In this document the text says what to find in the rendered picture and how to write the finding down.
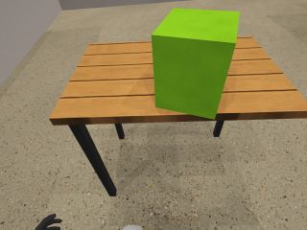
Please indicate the robot left hand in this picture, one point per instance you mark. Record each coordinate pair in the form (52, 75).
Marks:
(50, 219)

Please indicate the table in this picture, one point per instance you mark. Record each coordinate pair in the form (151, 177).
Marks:
(114, 84)

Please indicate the carton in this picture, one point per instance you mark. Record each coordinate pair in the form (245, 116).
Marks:
(192, 52)

